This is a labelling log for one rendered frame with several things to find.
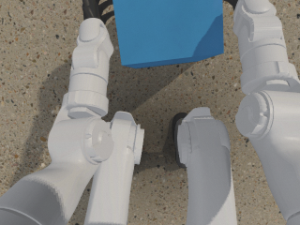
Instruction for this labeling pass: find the carton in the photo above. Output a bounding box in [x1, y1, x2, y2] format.
[112, 0, 224, 69]

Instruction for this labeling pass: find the robot right hand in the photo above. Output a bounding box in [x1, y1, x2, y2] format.
[223, 0, 238, 11]

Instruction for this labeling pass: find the robot left thigh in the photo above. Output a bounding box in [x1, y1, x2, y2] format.
[83, 118, 144, 225]

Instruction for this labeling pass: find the robot left forearm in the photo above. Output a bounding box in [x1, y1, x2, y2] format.
[52, 18, 114, 126]

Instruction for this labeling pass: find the robot right forearm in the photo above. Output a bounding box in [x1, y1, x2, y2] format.
[232, 0, 300, 95]

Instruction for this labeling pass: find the robot right upper arm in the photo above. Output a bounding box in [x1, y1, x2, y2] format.
[234, 90, 300, 225]

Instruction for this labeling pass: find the right robot shin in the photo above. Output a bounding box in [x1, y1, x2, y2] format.
[181, 107, 231, 164]

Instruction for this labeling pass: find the robot left hand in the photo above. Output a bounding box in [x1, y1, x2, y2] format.
[82, 0, 114, 24]

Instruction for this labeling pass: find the robot left upper arm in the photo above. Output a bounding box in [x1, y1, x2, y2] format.
[0, 116, 114, 225]

